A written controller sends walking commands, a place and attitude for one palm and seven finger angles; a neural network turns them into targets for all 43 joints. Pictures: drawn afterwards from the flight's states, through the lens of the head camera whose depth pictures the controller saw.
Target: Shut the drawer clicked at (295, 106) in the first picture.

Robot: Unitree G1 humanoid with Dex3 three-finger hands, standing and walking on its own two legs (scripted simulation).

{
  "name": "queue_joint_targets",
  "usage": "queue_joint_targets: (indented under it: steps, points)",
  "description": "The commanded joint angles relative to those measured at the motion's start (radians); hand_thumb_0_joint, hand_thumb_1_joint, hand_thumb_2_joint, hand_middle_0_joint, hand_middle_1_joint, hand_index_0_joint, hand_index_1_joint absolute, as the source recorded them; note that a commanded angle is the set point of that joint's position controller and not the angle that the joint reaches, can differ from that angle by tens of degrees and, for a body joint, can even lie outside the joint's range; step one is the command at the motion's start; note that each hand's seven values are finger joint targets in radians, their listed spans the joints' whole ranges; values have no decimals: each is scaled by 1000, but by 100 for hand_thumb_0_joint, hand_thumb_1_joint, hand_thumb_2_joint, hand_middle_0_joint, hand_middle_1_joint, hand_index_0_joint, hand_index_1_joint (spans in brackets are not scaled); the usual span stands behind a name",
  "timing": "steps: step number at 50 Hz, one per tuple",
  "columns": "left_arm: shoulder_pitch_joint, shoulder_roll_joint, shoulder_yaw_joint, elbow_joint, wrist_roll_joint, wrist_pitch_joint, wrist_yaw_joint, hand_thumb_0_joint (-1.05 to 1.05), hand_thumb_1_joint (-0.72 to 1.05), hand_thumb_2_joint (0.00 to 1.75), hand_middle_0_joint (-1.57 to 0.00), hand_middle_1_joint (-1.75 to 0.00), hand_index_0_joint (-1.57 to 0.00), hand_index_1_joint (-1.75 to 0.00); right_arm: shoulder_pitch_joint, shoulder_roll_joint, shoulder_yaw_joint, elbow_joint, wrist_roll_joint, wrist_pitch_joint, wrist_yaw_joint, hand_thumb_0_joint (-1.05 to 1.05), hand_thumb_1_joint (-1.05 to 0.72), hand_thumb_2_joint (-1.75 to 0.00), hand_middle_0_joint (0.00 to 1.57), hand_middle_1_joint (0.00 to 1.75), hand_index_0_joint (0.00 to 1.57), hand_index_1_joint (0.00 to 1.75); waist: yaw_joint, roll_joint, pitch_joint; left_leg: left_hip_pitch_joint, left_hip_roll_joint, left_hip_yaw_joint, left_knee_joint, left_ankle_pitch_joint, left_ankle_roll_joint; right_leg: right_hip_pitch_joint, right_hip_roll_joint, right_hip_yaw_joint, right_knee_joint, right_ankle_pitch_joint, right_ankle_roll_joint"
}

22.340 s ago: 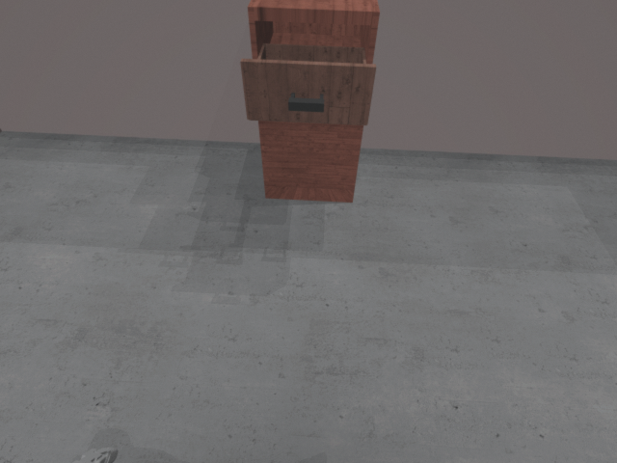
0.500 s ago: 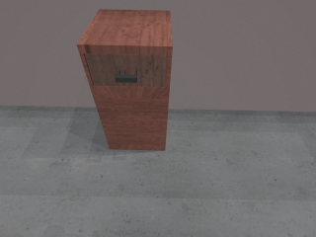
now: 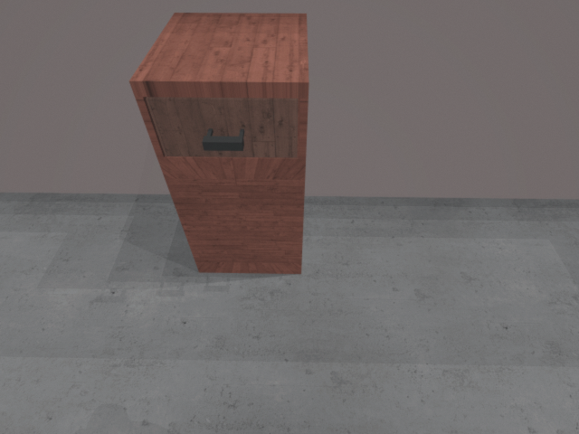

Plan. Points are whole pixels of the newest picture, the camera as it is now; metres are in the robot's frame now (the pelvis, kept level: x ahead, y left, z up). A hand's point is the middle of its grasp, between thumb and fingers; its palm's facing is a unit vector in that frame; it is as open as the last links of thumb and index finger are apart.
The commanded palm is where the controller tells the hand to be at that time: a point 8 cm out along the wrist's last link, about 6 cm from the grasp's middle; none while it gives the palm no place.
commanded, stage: look to check the result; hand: left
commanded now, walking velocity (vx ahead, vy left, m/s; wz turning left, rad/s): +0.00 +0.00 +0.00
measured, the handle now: (224, 137) +0.80 +0.22 -0.07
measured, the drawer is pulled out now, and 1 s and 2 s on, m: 0.00 0.00 0.00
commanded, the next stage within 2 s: stand and wait in 0.08 s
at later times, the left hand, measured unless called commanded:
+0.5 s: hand out of the picture -0.03 +0.14 -0.17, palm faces +0.09 -0.98 -0.17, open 7.4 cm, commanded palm none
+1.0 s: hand out of the picture -0.02 +0.14 -0.17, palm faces +0.08 -0.98 -0.18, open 7.4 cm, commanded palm none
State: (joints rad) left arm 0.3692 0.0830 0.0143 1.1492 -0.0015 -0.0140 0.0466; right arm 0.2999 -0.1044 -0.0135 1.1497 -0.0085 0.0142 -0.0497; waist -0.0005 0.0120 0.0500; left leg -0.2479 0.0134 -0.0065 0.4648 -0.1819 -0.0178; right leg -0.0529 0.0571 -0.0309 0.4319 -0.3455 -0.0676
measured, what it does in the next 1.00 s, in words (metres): stands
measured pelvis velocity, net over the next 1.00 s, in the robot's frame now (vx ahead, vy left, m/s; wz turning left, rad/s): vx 0.02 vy -0.01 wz -0.01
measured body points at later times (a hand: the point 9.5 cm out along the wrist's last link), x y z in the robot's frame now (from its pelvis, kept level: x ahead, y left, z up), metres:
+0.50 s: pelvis +0.01 -0.01 +0.00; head +0.03 -0.02 +0.45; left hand -0.03 +0.19 -0.16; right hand -0.02 -0.21 -0.17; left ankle +0.04 +0.13 -0.74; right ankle -0.07 -0.07 -0.74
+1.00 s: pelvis +0.02 -0.01 +0.00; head +0.03 -0.02 +0.45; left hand -0.02 +0.20 -0.16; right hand +0.00 -0.21 -0.17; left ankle +0.04 +0.13 -0.74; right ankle -0.07 -0.07 -0.74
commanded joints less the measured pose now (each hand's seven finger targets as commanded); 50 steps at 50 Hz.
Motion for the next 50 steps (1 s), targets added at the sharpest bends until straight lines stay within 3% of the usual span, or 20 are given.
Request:
queue_joint_targets:
  steps: [1,7,23,37,50]
  points:
    - [109,84,10,-2,5,-5,9,0,90,90,-20,-30,-20,-30,89,-62,-12,-9,-3,-11,-8,0,-90,-90,20,30,20,30,-6,-23,73,82,69,-43,-28,153,55,-159,-142,97,-118,264,21]
    - [111,83,11,-2,5,-4,10,0,90,90,-20,-30,-20,-30,82,-63,-12,-9,-3,-9,-9,0,-90,-90,20,30,20,30,-4,-17,90,80,67,-37,-23,146,51,-163,-142,98,-124,274,28]
    - [109,90,16,-7,4,-4,12,0,90,90,-20,-30,-20,-30,88,-69,-13,-8,-1,-12,-14,0,-90,-90,20,30,20,30,-1,-27,60,91,70,-32,-14,190,51,-118,-140,90,-109,360,40]
    - [101,96,15,-8,3,-4,9,0,90,90,-20,-30,-20,-30,83,-79,-11,-6,-3,-16,-13,0,-90,-90,20,30,20,30,-3,-16,62,105,75,-37,-33,194,54,-119,-140,90,-110,329,28]
    - [106,99,16,-7,3,-5,9,0,90,90,-20,-30,-20,-30,72,-79,-9,-6,-3,-15,-13,0,-90,-90,20,30,20,30,0,-29,68,105,72,-32,-32,194,53,-117,-142,92,-117,359,40]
